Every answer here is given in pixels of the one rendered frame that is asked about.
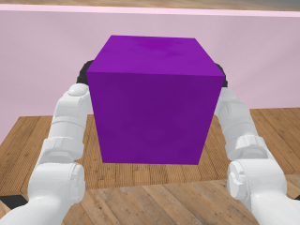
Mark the left robot forearm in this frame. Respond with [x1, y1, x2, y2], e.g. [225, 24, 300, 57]
[27, 83, 93, 200]

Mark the left robot hand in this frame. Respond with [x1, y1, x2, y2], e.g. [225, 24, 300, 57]
[76, 60, 94, 86]

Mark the robot left upper arm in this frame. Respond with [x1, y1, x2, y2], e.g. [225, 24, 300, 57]
[0, 162, 85, 225]

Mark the table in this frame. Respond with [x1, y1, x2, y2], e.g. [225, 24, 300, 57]
[0, 107, 300, 210]

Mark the robot right upper arm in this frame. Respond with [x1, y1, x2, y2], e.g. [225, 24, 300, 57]
[227, 158, 300, 225]

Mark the right robot forearm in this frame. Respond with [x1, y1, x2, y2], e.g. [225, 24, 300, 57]
[214, 87, 287, 193]

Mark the right robot hand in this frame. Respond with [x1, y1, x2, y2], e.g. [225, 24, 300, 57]
[215, 63, 228, 88]

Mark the carton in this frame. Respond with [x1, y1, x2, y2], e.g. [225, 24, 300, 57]
[85, 35, 226, 165]

